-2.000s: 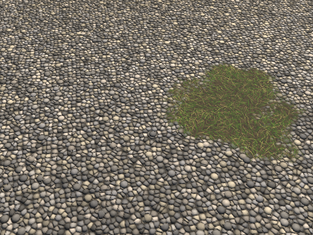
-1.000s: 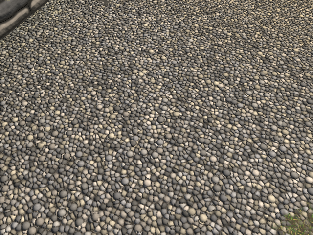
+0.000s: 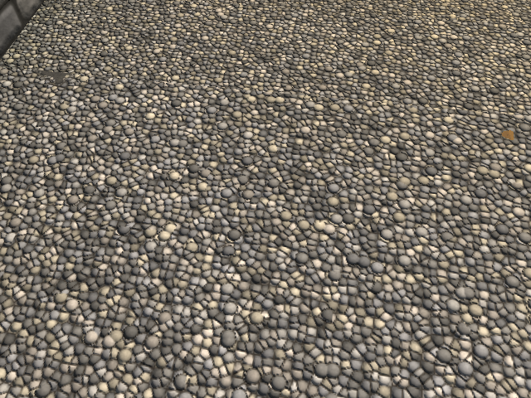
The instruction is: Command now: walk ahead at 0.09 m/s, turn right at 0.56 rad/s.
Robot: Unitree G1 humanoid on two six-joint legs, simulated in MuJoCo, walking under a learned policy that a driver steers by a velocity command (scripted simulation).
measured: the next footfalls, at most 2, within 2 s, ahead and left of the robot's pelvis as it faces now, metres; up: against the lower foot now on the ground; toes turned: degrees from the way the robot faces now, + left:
left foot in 0.26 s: +0.12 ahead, +0.14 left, +0.00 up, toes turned -15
right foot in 0.74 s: +0.01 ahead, -0.05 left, +0.00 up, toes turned -25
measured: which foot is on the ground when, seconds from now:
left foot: up 0.00-0.24, down 0.26-0.74, up 0.76-1.00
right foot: down 0.00-0.26, up 0.28-0.72, down 0.74-1.00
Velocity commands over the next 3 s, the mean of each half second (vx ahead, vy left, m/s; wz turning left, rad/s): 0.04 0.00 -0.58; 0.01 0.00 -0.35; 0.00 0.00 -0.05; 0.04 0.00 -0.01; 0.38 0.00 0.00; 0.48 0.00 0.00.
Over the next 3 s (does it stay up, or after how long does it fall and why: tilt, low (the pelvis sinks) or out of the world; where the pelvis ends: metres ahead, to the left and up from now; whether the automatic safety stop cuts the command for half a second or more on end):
stays up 0.44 -0.17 0.00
